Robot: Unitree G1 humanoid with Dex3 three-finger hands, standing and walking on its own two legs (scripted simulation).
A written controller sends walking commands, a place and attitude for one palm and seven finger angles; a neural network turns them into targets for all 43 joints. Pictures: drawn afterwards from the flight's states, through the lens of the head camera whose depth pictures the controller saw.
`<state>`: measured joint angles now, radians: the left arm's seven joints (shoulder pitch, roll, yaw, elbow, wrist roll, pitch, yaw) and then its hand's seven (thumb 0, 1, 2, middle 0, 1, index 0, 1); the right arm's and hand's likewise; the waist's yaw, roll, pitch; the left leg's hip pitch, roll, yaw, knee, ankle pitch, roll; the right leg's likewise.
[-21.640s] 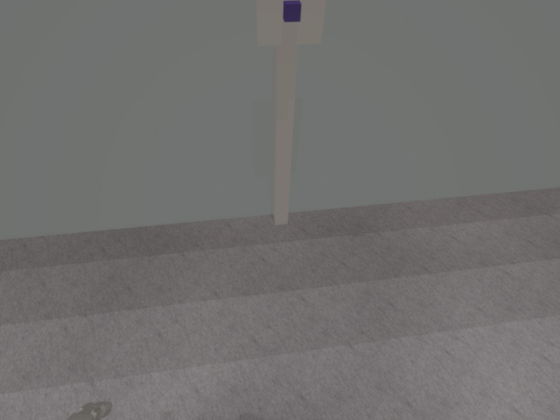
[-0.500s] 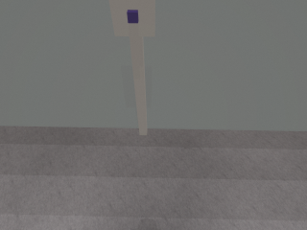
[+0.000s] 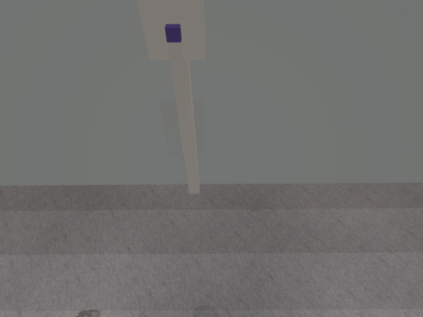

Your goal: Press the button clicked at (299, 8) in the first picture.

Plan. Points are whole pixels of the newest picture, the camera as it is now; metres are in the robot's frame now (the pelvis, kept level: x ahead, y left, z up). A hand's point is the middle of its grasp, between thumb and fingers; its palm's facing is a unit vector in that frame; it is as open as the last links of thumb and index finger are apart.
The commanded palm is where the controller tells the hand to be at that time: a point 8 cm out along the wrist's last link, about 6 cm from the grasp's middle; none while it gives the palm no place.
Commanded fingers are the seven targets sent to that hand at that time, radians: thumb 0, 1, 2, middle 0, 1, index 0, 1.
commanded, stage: stand and wait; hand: left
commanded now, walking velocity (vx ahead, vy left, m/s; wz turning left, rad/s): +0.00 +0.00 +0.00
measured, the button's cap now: (173, 32) +0.82 +0.16 +0.15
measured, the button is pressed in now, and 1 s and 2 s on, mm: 0 0 0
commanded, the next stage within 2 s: none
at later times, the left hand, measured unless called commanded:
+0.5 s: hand out of the picture +0.10 +0.24 -0.15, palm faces -0.03 -0.93 -0.37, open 7.4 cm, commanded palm none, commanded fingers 0.00 0.90 0.90 -0.20 -0.30 -0.20 -0.30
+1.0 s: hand out of the picture +0.13 +0.23 -0.15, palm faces -0.05 -0.93 -0.36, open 7.4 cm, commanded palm none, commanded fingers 0.00 0.90 0.90 -0.20 -0.30 -0.20 -0.30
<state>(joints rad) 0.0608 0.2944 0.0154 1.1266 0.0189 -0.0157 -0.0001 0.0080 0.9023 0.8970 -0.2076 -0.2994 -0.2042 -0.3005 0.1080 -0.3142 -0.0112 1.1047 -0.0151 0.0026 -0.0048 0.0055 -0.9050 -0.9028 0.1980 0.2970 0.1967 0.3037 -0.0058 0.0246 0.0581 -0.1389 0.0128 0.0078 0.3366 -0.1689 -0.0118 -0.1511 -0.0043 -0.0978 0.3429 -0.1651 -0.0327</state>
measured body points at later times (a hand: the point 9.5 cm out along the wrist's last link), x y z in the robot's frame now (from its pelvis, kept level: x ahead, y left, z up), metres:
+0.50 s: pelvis +0.03 -0.02 +0.00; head +0.06 -0.03 +0.45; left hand +0.11 +0.28 -0.13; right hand +0.09 -0.31 -0.15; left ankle +0.01 +0.13 -0.75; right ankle +0.02 -0.10 -0.75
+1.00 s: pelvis +0.03 -0.02 +0.00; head +0.05 -0.03 +0.45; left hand +0.13 +0.28 -0.13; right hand +0.09 -0.31 -0.14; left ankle +0.01 +0.13 -0.75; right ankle +0.02 -0.10 -0.75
